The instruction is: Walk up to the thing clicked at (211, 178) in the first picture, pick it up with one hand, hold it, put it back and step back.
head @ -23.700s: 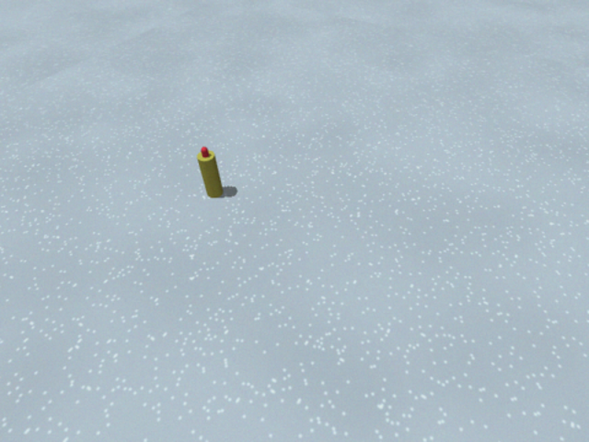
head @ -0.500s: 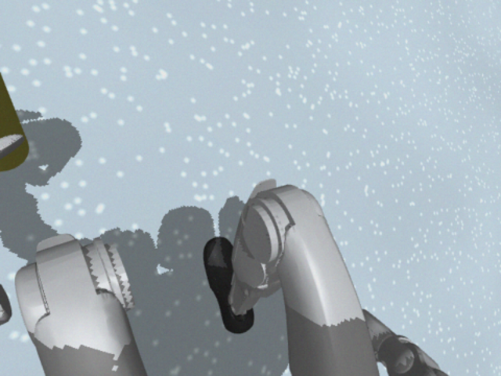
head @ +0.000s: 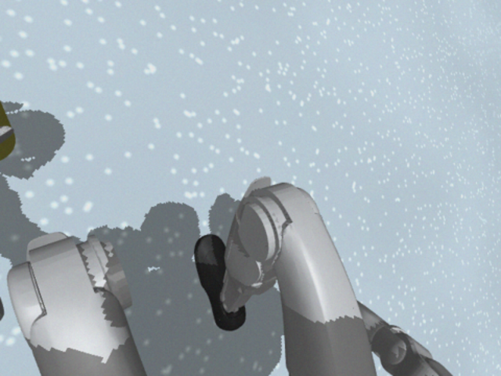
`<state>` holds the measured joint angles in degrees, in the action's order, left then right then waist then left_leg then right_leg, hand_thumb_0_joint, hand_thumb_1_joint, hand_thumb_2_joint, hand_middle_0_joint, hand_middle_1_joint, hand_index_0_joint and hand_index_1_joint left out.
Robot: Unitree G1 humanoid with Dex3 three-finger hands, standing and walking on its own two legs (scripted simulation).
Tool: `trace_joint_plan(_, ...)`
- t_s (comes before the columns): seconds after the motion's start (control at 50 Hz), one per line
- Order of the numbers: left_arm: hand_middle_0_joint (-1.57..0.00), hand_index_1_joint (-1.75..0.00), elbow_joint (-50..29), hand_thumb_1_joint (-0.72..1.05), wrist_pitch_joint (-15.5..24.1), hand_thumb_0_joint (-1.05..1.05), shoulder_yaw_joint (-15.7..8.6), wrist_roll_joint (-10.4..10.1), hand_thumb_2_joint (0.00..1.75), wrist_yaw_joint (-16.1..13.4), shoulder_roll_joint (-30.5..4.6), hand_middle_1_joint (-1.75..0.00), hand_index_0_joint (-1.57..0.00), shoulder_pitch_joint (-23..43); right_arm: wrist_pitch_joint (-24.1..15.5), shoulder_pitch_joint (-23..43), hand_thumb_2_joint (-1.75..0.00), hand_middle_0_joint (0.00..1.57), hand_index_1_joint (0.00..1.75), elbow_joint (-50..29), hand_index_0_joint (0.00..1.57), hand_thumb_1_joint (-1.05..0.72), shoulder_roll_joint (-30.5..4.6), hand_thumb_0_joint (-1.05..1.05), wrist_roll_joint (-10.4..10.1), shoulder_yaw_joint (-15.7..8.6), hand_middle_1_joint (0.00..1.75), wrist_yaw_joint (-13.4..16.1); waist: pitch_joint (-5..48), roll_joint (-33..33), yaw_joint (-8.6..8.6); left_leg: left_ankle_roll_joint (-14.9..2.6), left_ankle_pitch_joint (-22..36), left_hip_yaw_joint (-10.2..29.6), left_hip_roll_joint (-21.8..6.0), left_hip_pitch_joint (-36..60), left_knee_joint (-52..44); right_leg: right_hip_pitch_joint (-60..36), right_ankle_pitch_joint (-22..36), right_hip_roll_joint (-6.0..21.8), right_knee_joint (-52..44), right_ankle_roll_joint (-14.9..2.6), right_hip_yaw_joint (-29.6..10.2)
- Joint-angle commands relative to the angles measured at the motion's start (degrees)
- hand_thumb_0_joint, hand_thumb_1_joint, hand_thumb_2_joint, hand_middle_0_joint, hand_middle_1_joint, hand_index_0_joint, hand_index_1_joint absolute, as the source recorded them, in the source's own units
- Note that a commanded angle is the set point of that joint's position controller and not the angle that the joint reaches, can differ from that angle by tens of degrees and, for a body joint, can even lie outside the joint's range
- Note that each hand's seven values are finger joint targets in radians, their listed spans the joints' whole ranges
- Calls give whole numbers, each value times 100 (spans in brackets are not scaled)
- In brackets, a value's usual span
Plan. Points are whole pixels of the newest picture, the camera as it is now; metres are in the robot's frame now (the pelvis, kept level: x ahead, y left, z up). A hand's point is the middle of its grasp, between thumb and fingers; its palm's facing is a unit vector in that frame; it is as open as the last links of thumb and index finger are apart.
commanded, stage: open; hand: left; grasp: from the side
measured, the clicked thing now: out of the picture +0.49 +0.25 -0.16
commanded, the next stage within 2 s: withdraw in 0.26 s
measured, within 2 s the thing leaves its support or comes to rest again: rests again in 0.36 s
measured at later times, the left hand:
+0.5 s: hand out of the picture +0.50 +0.27 -0.15, palm faces +0.25 -0.97 +0.00, open 16.1 cm
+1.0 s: hand out of the picture +0.49 +0.36 -0.08, palm faces +0.26 -0.94 -0.22, open 17.5 cm
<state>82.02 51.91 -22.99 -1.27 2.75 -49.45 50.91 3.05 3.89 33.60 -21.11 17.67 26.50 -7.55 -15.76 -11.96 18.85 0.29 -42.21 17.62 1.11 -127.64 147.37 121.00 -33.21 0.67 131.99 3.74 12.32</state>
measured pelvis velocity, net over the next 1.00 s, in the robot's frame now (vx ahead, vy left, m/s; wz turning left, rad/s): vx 0.00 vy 0.00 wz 0.03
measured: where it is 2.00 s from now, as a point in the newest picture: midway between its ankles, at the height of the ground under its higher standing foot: (168, 336)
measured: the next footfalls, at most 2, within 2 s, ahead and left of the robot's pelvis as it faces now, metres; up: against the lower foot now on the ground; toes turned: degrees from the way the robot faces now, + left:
none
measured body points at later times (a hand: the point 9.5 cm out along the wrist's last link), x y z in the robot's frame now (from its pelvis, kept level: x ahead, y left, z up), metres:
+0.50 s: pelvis +0.00 +0.00 +0.00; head +0.26 +0.16 +0.32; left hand +0.48 +0.32 -0.15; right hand +0.10 -0.26 -0.05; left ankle +0.07 +0.12 -0.28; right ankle +0.15 -0.13 -0.28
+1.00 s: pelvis +0.00 +0.00 +0.02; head +0.24 +0.14 +0.38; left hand +0.48 +0.41 -0.07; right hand +0.11 -0.26 -0.05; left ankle +0.07 +0.12 -0.28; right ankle +0.15 -0.13 -0.28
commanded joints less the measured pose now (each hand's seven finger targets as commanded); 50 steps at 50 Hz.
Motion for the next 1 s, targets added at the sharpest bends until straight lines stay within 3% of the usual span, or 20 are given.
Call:
trace_joint_plan(0.0,-71,-63,-1346,-36,723,0,-19,-110,45,2,-795,-62,-71,2242,108,-674,-90,20,30,104,20,-92,-1976,0,46,-604,30,106,3923,3550,814,111,1359,-351,-354,2701,-1881,-2094,1252,-339,-807,-377,428)
trace_joint_plan(0.08,-61,-49,-542,-45,596,0,134,-38,31,34,-537,-48,-60,1829,117,-625,-90,20,30,97,20,-91,-1955,0,27,-576,30,121,3520,3115,870,56,1016,-370,-340,2300,-1892,-1939,1015,-342,-907,-369,471)
trace_joint_plan(0.14,-52,-40,-259,-50,515,0,62,-1,25,23,-598,-40,-52,1516,199,-635,-90,20,30,37,20,-90,-1973,0,2,-564,30,122,3382,2925,735,61,835,-305,-351,2235,-2022,-1826,842,-337,-939,-379,521)
trace_joint_plan(0.24,-43,-30,-349,-49,582,0,-101,-87,18,48,-708,-30,-42,1543,213,-613,-90,20,30,-91,20,-91,-2011,0,-9,-527,30,112,3532,2928,757,66,1009,-223,-350,2309,-2029,-1930,986,-343,-852,-373,544)
trace_joint_plan(0.28,-39,-26,-430,-49,628,0,-75,-105,15,72,-736,-26,-39,1727,205,-577,-90,20,30,-103,20,-91,-1999,0,-5,-506,30,124,3494,2967,845,50,1057,-231,-354,2315,-1986,-1921,1047,-353,-862,-369,532)
trace_joint_plan(0.4,-14,-8,-520,-49,726,0,-42,-104,8,67,-810,-7,-13,1855,195,-618,-90,20,30,-83,20,-89,-1984,0,23,-490,30,118,3471,3084,836,39,919,-309,-348,2270,-1958,-2009,941,-372,-923,-385,506)
trace_joint_plan(0.48,-9,-2,-1023,-51,731,0,-331,-39,4,128,-1358,-1,-7,1922,253,-638,-90,20,30,-49,20,-89,-1981,0,6,-512,30,154,3783,3520,589,108,1170,-304,-396,2668,-2047,-1972,1062,-329,-828,-407,453)
trace_joint_plan(0.62,-8,0,-2280,-56,285,0,-1198,-1,1,323,-2470,0,-7,1967,446,-952,-90,20,30,-54,20,-91,-1947,0,-158,-791,30,255,4893,4394,95,181,1660,-484,-419,3236,-2313,-2198,1257,-269,-728,-470,259)
trace_joint_plan(0.66,-8,0,-2063,-53,3,0,-992,-64,1,481,-1985,0,-7,1944,466,-1048,-90,20,30,-42,20,-91,-1939,0,-238,-912,30,300,4703,4239,263,160,1652,-499,-419,3098,-2325,-1946,1278,-261,-751,-473,260)
trace_joint_plan(0.7,-9,-1,-1765,-53,-290,0,-626,-84,2,684,-1499,-1,-8,1911,470,-1188,-90,20,30,34,20,-90,-1882,0,-331,-985,30,335,4231,3935,439,112,1413,-524,-417,2734,-2350,-1688,1145,-249,-856,-470,252)
trace_joint_plan(0.72,-10,-2,-1059,-54,-513,0,-322,-59,2,803,-1155,-2,-9,1558,465,-1158,-90,20,30,-35,20,-90,-1827,0,-396,-990,30,345,3957,3485,521,22,1122,-552,-395,2302,-2301,-1658,961,-281,-954,-453,239)
trace_joint_plan(0.74,-10,-4,-1465,-57,-577,0,-472,-111,4,872,-1395,-4,-10,1818,463,-1251,-90,20,30,-16,20,-89,-1825,0,-438,-1027,30,373,3858,3245,508,-39,957,-595,-377,2033,-2235,-1693,881,-273,-1042,-427,223)
trace_joint_plan(0.78,-7,-3,-1149,-58,-792,0,-158,-74,3,1042,-1200,-4,-8,1806,470,-1340,-89,20,30,-73,20,-87,-1819,0,-493,-1054,30,387,3750,2824,604,-116,802,-608,-354,1751,-2183,-1736,778,-269,-1139,-393,213)
trace_joint_plan(0.8,-5,-1,-1363,-50,-837,0,-114,-85,6,1123,-1147,0,-4,1945,462,-1347,-89,20,30,-88,20,-82,-1793,0,-528,-1105,30,387,3812,2822,537,-123,812,-616,-333,1796,-2212,-1685,762,-257,-1143,-409,211)
trace_joint_plan(0.82,-8,-6,-668,-57,-1238,0,-442,654,7,781,-1723,-5,-7,1474,571,-1490,-92,20,30,21,20,-90,-1577,0,-644,-1271,30,338,4193,3111,55,-14,1040,-691,-323,2360,-2515,-1600,704,-216,-1236,-456,103)
trace_joint_plan(0.84,-8,-5,-710,-56,-1428,0,-240,641,7,644,-1437,-4,-7,1764,637,-1501,-92,20,30,-131,20,-94,-1615,0,-687,-1280,30,320,4184,3095,247,6,1108,-642,-361,2417,-2542,-1493,727,-226,-1209,-462,136)
trace_joint_plan(0.86,-8,-6,-762,-56,-1558,0,-194,681,8,631,-1346,-5,-7,1781,665,-1510,-92,20,30,-186,20,-93,-1629,0,-741,-1338,30,309,4262,3101,230,12,1075,-617,-365,2541,-2619,-1405,692,-200,-1203,-472,139)
trace_joint_plan(0.94,-9,-6,-2053,-57,-2114,0,-994,1055,8,343,-2914,-5,-7,2358,910,-1732,-92,20,30,-306,20,-94,-1545,0,-934,-1580,30,344,5518,3944,-346,30,1407,-822,-334,3132,-2846,-1654,806,-157,-1112,-491,-111)
trace_joint_plan(0.96,-9,-8,-2725,-58,-2238,0,-1221,1101,9,271,-3220,-7,-7,2439,960,-1792,-93,20,30,-372,20,-96,-1500,0,-979,-1657,30,338,6068,4225,-518,51,1629,-901,-320,3436,-2879,-1824,935,-151,-1086,-510,-200)
trace_joint_plan(0.98,-9,-11,-2977,-50,-2389,0,-1277,1134,17,231,-3235,-11,-9,2304,1014,-1833,-90,20,30,-389,20,-90,-1426,0,-1049,-1736,30,351,6302,4468,-604,73,1662,-952,-316,3674,-3002,-1766,895,-143,-1107,-525,-258)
